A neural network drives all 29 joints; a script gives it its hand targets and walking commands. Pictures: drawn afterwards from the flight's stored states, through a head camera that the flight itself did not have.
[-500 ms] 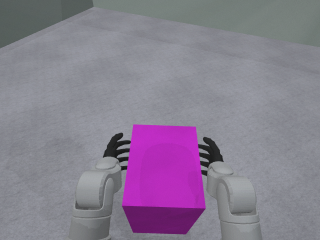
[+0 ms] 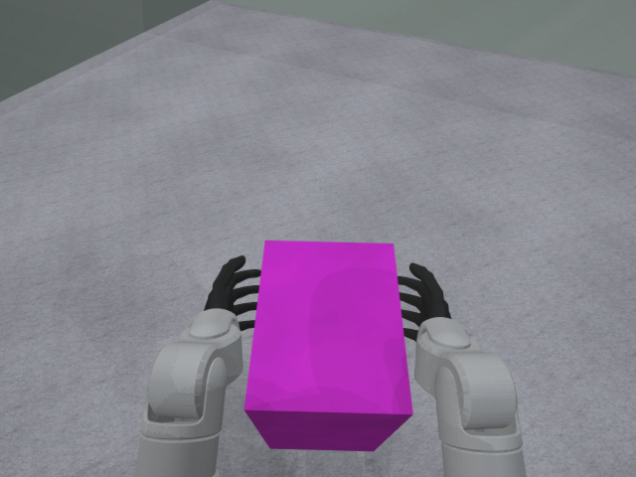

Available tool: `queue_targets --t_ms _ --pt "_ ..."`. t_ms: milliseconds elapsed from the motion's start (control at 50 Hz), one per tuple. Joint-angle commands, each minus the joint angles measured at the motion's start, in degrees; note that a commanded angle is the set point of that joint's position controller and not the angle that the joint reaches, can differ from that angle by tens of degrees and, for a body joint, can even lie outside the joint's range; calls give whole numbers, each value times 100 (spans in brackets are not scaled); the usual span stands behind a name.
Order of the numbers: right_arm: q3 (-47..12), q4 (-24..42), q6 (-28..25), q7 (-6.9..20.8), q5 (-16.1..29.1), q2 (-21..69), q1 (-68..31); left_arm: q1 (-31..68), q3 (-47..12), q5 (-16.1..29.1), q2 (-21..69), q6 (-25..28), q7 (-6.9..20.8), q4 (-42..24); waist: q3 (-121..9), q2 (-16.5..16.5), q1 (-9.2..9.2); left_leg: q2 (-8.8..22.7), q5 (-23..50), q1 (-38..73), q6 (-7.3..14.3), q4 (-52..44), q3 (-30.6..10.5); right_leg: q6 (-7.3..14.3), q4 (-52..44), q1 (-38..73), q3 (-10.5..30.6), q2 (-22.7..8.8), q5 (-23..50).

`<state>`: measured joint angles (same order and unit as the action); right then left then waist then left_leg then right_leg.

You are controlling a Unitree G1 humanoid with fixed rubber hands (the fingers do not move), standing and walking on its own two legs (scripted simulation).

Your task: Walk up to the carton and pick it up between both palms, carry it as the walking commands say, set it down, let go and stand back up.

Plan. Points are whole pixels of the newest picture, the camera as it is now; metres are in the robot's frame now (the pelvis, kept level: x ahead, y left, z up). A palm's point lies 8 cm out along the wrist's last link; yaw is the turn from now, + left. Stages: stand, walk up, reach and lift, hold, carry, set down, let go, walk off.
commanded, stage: carry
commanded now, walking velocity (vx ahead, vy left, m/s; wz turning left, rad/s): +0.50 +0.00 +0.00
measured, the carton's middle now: (325, 357) +0.28 +0.01 +0.01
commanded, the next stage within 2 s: none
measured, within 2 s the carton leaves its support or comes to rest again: neither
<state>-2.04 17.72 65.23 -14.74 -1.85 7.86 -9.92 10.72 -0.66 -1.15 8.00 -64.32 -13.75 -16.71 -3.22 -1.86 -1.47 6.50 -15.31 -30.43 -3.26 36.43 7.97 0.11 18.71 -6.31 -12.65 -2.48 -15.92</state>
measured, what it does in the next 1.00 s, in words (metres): walks ahead: left foot, then right foot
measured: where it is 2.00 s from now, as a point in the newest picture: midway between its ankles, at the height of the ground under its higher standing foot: (351, 227)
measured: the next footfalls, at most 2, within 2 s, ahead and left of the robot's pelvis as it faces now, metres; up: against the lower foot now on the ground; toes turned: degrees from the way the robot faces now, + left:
left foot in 0.06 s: +0.19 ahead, +0.12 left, +0.00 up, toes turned +11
right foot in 0.50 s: +0.47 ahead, -0.15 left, +0.00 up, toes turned -13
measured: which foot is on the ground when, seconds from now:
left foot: up 0.00-0.04, down 0.06-0.52, up 0.54-0.82, down 0.84-1.00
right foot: down 0.00-0.10, up 0.12-0.48, down 0.50-0.88, up 0.90-1.00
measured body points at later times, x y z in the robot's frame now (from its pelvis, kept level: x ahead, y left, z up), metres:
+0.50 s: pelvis +0.32 -0.03 -0.02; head +0.32 -0.03 +0.43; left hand +0.62 +0.09 +0.08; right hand +0.61 -0.15 +0.08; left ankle +0.16 +0.11 -0.74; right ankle +0.43 -0.15 -0.75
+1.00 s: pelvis +0.63 -0.02 +0.00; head +0.64 -0.01 +0.45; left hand +0.93 +0.09 +0.08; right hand +0.92 -0.15 +0.09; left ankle +0.62 +0.06 -0.74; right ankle +0.55 -0.15 -0.67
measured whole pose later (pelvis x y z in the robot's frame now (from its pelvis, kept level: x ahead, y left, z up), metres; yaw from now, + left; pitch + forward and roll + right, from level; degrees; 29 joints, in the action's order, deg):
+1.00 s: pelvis +0.63 -0.02 +0.00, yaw -3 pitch +5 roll -2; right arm -1.4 14.5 66.2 -14.2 -2.0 8.2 -12.0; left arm 12.7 1.0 -2.1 8.3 -66.8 -13.6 -15.3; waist -5.0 0.1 0.7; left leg 4.5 -12.6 -14.3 2.0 22.1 13.4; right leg -0.5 57.4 -25.2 -4.6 -3.3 -21.7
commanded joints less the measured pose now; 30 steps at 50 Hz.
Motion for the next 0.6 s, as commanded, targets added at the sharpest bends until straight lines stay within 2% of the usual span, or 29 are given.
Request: queue_targets --t_ms 0,20,40,60,80,100,120,140,160,180,200,220,300,400,420,440,460,480,500,520,540,560,580 --pt "-2474 799 -247 812 1301 5597 -2002 1663 -2413 1325 5725 82 845 -749 -1312 1051 4 -255 405 650 75 -738 351 542 -299 690 542 -1186 1634" --pt "-2449 751 -210 815 1292 5548 -1989 1686 -2416 1303 5670 50 817 -753 -1366 922 57 -326 671 1114 137 -1152 477 426 23 576 378 -1115 1739" --pt "-2420 677 -172 817 1292 5500 -1946 1697 -2418 1265 5612 11 788 -748 -1584 677 121 -414 785 1951 195 -1447 614 264 608 310 186 -900 1866" --pt "-2359 530 -145 805 1285 5440 -1771 1753 -2460 1220 5525 -37 766 -783 -1976 265 264 -191 594 3340 399 -1389 141 71 1606 -560 139 -674 1890" --pt "-2204 340 -155 786 1225 5343 -1646 1905 -2550 1214 5468 -111 765 -948 -2258 -1179 361 1103 394 4404 1035 -1774 -2122 -157 3275 -2082 146 -188 819" --pt "-2113 352 -174 783 1211 5374 -1822 1963 -2492 1229 5430 -146 802 -849 -2125 -1899 347 1745 427 5044 1637 -2307 -3564 -131 4307 -3616 528 306 -1309" --pt "-2167 483 -185 780 1224 5532 -2031 2035 -2477 1260 5548 -128 812 -674 -2046 -1138 330 1953 1069 4927 1758 -2191 -3288 17 4853 -3924 1097 -48 -1419" --pt "-2189 493 -212 780 1218 5696 -2093 2078 -2499 1314 5717 -100 828 -608 -2027 -533 318 1915 1207 4707 1751 -2173 -2985 0 4983 -3831 1256 -225 -1157" --pt "-2274 582 -243 817 1297 5851 -2248 2100 -2487 1330 5888 -48 849 -626 -1817 -155 283 1834 1071 4227 1593 -2343 -2502 -21 4681 -3649 1352 -448 -754" --pt "-2327 562 -255 856 1319 5958 -2298 2083 -2491 1337 6020 -9 878 -561 -1648 -108 236 1648 1007 3787 1349 -2534 -1875 -69 4092 -3338 1345 -605 -446" --pt "-2375 638 -276 888 1364 6032 -2339 2073 -2505 1338 6144 37 886 -582 -1584 -304 215 1449 1047 3551 1147 -2639 -1341 -94 3618 -3031 1162 -550 -235" --pt "-2395 708 -297 915 1411 6030 -2359 2056 -2530 1324 6206 77 870 -655 -1565 -553 217 1355 1115 3501 1072 -2732 -1080 -96 3268 -2879 991 -463 -134" --pt "-2381 816 -241 916 1429 5797 -2120 1862 -2528 1278 6091 76 754 -757 -1460 -743 234 1120 1746 3737 953 -2603 -411 -85 2112 -2823 561 -247 328" --pt "-2388 833 -59 842 1336 5482 -1840 1704 -2501 1259 5825 -117 732 -749 -1126 -931 219 1007 1892 3571 693 -2205 52 -5 1151 -2304 189 -116 700" --pt "-2404 845 -32 826 1323 5440 -1869 1696 -2474 1248 5800 -148 742 -722 -1129 -836 175 956 1862 3405 592 -1926 195 5 960 -1897 58 -84 916" --pt "-2418 834 -12 816 1310 5412 -1898 1707 -2430 1229 5787 -171 757 -677 -1278 -597 109 796 2065 3036 448 -1321 474 18 746 -1065 -154 13 1120" --pt "-2426 813 7 815 1298 5376 -1896 1710 -2342 1204 5748 -187 770 -611 -1560 -200 45 512 2435 2494 287 -318 709 56 655 18 -311 191 974" --pt "-2399 822 34 806 1306 5262 -2078 1505 -2246 1173 5683 -193 771 -514 -1908 349 -200 316 2066 1367 95 1153 642 136 680 1370 335 -183 830" --pt "-2439 741 86 842 1302 5213 -2094 1563 -2182 1155 5533 -200 763 -389 -1955 1846 -137 -352 -571 -114 -108 2652 418 484 -284 1946 2822 -1559 735" --pt "-2523 690 112 853 1291 5273 -2054 1603 -2174 1214 5713 -203 763 -190 -2456 1926 -51 -345 -1246 -897 -76 3700 -387 1130 -282 2535 3902 -2263 1094" --pt "-2519 687 60 900 1378 5537 -2173 1813 -2215 1274 5920 -144 793 -326 -2491 1303 -28 25 -1157 -1002 30 4003 -736 1253 -214 2336 3561 -2257 1338" --pt "-2553 718 -4 942 1455 5783 -2341 1923 -2258 1331 6178 -77 838 -432 -2203 796 -36 190 -1064 -1052 66 3929 -793 1216 -134 1920 3060 -2139 1725" --pt "-2537 751 -120 978 1504 5979 -2563 2167 -2304 1414 6362 14 894 -516 -2015 466 -38 399 -839 -1008 45 3283 -819 1076 -198 1531 2575 -1988 1705"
